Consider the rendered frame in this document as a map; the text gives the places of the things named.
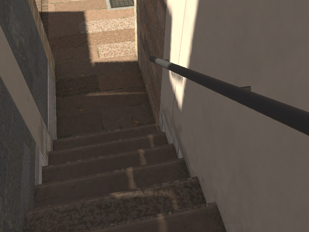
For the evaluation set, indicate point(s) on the stairs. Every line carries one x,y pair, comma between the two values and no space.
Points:
124,206

